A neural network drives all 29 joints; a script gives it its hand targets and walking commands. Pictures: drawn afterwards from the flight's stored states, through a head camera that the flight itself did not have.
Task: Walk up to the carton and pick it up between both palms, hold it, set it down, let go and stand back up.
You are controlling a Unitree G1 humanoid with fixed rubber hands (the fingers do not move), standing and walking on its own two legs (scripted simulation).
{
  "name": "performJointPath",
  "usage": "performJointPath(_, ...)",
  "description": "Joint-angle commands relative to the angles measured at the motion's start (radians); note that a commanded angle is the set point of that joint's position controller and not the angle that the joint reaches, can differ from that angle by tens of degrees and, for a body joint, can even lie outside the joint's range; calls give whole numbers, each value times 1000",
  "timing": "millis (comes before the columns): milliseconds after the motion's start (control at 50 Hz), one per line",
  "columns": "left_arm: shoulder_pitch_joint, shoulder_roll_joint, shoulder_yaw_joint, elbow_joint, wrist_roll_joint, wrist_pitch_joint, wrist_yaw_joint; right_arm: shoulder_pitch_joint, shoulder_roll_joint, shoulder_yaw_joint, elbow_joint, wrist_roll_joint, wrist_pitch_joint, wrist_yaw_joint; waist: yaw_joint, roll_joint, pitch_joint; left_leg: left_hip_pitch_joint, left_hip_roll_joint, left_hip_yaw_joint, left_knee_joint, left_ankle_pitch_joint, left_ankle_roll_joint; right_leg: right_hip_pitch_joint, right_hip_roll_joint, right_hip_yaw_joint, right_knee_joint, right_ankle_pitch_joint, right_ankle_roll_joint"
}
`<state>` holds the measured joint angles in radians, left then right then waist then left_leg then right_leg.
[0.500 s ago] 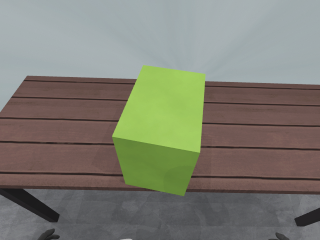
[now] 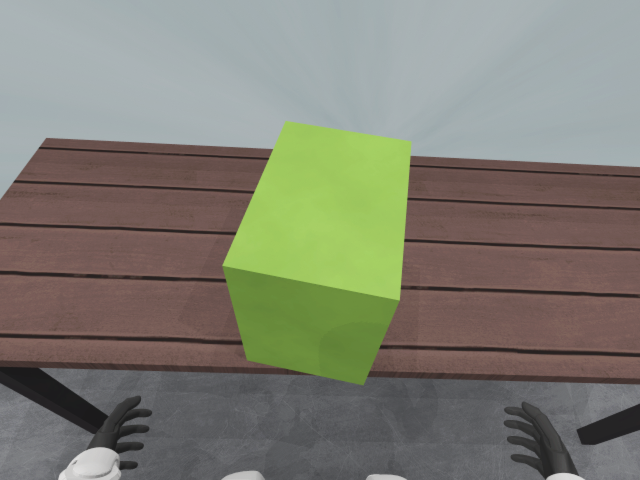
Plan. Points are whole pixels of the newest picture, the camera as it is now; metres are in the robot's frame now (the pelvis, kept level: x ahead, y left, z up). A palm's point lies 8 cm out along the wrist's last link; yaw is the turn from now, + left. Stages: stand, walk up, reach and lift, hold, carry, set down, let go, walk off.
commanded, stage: reach and lift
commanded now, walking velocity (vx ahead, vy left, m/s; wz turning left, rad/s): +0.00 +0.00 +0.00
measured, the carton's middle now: (325, 256) +0.41 +0.01 +0.02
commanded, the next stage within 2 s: none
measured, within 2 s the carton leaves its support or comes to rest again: neither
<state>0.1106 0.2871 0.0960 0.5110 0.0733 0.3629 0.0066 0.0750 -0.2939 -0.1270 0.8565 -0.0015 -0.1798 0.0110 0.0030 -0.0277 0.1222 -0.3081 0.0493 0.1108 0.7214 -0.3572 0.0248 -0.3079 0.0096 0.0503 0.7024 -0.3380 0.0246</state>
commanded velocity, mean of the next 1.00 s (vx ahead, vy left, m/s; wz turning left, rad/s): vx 0.00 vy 0.00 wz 0.00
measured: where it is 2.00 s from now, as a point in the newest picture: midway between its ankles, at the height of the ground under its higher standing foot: outside the picture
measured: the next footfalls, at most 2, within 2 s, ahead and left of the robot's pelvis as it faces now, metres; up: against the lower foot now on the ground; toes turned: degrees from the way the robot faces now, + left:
none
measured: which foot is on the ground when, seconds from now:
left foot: down 0.00-1.00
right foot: down 0.00-1.00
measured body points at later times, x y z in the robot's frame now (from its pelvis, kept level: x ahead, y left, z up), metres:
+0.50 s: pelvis -0.03 +0.00 +0.01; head -0.02 +0.03 +0.46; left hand +0.17 +0.26 -0.05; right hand +0.16 -0.23 -0.04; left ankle +0.02 +0.10 -0.72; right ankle +0.03 -0.13 -0.72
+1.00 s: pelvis +0.00 +0.00 +0.02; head +0.01 +0.02 +0.47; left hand +0.21 +0.24 -0.01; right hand +0.20 -0.17 +0.00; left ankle +0.02 +0.10 -0.72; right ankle +0.03 -0.14 -0.72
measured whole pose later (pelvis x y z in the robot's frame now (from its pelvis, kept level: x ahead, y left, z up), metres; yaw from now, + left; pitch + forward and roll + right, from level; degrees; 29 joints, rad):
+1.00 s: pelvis +0.00 +0.00 +0.02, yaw +0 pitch -2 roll +0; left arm 0.25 0.35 -0.02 0.24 -0.21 -0.03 -0.09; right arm 0.32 0.00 0.08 0.25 0.00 -0.15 -0.21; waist 0.00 -0.06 0.04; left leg -0.25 0.03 0.11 0.54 -0.26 0.02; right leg -0.26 -0.01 0.05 0.55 -0.26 0.02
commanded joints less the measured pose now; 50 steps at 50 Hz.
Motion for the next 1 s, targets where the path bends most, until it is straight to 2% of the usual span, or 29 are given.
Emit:
performJointPath(0,-98,190,43,-269,-60,-121,-5,126,-41,2,-251,11,-69,-25,-23,-27,-267,288,-51,-25,-234,300,-38,103,9,-68,-253,401,-30)
performJointPath(140,-52,201,-7,-277,-123,-185,-5,151,26,-15,-357,-10,-74,-47,-6,1,-203,222,-38,-1,-321,127,-33,113,3,-66,-312,160,-50)
performJointPath(240,-49,210,-20,-253,-144,-191,-16,135,46,-9,-473,-10,-57,-74,7,-24,-180,177,-45,4,-343,-2,-19,100,-13,-56,-330,44,-61)
performJointPath(340,-78,218,-20,-284,-168,-195,-30,143,96,27,-597,15,-26,-106,18,-52,-177,237,-57,2,-315,-20,-10,14,-40,-34,-360,-68,-80)
performJointPath(420,-83,229,-12,-352,-179,-195,-40,193,141,68,-673,50,9,-130,26,-69,-167,400,-75,-13,-266,44,-14,-145,-81,-14,-418,-154,-106)
performJointPath(480,-72,218,-21,-397,-187,-197,-42,207,157,76,-709,67,35,-138,23,-11,-158,380,-54,-23,-311,12,-16,-110,-64,-30,-410,-115,-99)
performJointPath(500,-69,207,-29,-401,-188,-203,-41,200,154,73,-714,68,41,-137,19,34,-157,297,-31,-25,-356,-43,-11,-20,-36,-45,-380,-62,-86)
performJointPath(540,-38,186,-38,-397,-177,-231,-36,174,127,68,-721,73,49,-126,20,169,-172,-23,37,-34,-509,-148,19,337,61,-86,-256,98,-28)
performJointPath(560,-27,174,-36,-394,-168,-252,-38,172,115,73,-721,78,43,-124,19,188,-182,-109,52,-40,-533,-152,33,443,77,-88,-226,160,-19)
performJointPath(620,-15,170,-31,-410,-183,-316,-47,171,138,80,-746,89,19,-126,33,186,-209,-146,46,-43,-533,-97,29,501,79,-75,-217,198,-17)
performJointPath(740,16,204,-55,-431,-282,-417,-75,226,236,145,-809,103,-9,-161,50,119,-212,22,-2,-23,-449,55,1,343,17,-32,-304,131,-39)
performJointPath(820,34,228,-55,-449,-321,-434,-95,270,282,185,-835,101,-9,-197,59,92,-195,159,-26,-29,-377,138,-21,200,-25,-5,-356,111,-55)
performJointPath(980,68,248,-29,-518,-327,-459,-133,329,334,273,-966,108,-59,-254,80,89,-224,225,-35,-41,-316,263,-33,172,-36,-2,-363,217,-50)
